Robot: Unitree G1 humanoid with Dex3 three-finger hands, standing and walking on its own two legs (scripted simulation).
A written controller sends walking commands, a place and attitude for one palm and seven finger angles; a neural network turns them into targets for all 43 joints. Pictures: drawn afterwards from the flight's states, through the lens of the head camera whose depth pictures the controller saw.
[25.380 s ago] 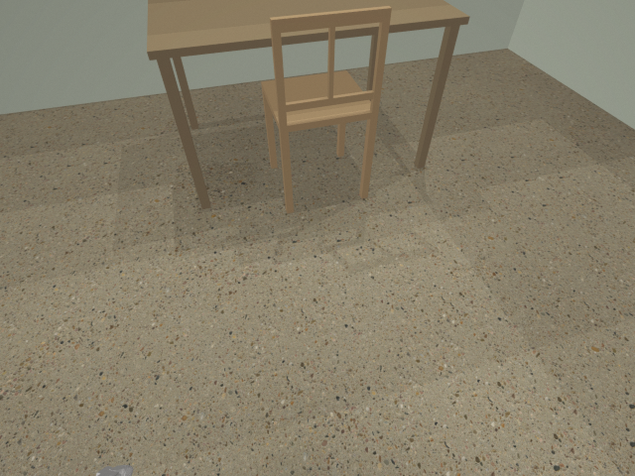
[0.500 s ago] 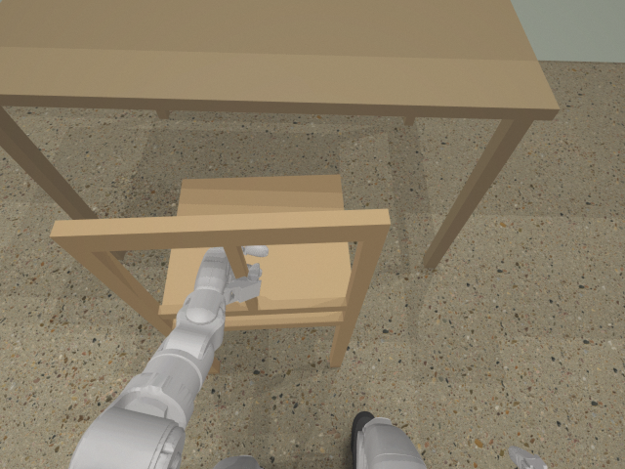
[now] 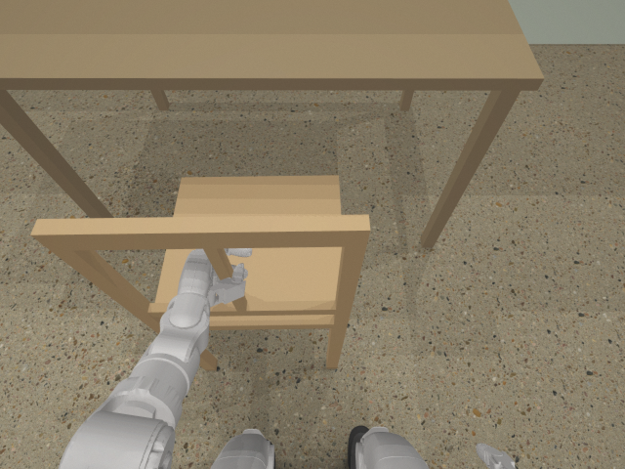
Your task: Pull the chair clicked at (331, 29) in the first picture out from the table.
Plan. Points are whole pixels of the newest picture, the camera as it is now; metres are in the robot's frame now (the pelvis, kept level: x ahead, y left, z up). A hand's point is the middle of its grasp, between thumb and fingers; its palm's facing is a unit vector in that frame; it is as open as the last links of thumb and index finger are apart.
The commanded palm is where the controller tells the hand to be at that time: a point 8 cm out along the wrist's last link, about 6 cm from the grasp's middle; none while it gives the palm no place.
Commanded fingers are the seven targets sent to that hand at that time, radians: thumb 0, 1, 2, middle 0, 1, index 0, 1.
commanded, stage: step backward, pulling the chair out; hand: left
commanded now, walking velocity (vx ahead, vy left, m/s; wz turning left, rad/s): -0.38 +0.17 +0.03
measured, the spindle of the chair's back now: (229, 279) +0.38 +0.15 -0.09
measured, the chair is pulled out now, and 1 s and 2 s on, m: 0.29 0.51 0.78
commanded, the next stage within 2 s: stop walking, hand still on the chair in 1.30 s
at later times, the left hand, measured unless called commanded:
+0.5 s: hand (226, 346) +0.27 +0.13 -0.06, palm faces -0.01 -0.98 -0.18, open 5.0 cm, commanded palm +0.25 +0.18 -0.05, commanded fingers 0.00 0.90 0.90 -0.50 -1.45 -0.50 -1.45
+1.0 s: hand (212, 459) +0.14 +0.13 -0.06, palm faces -0.02 -0.98 -0.18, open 5.0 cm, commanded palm +0.13 +0.18 -0.06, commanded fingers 0.00 0.90 0.90 -0.50 -1.45 -0.50 -1.45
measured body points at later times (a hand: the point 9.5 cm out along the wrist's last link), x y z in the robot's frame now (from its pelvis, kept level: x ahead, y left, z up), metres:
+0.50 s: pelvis -0.10 +0.00 +0.01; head +0.00 -0.01 +0.45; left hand +0.26 +0.18 -0.04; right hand +0.00 -0.25 -0.13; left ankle -0.08 +0.14 -0.70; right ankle -0.06 -0.11 -0.72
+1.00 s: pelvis -0.23 +0.01 +0.01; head -0.14 -0.01 +0.45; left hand +0.13 +0.18 -0.04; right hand -0.13 -0.25 -0.13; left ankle -0.21 +0.15 -0.70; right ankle -0.17 -0.11 -0.72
